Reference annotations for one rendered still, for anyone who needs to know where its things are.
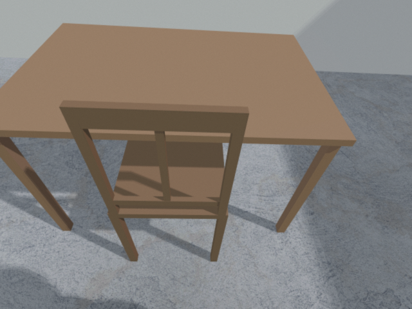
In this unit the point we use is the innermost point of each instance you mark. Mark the chair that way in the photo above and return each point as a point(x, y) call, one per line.
point(159, 179)

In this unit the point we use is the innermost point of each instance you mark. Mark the table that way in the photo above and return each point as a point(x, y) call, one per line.
point(268, 73)

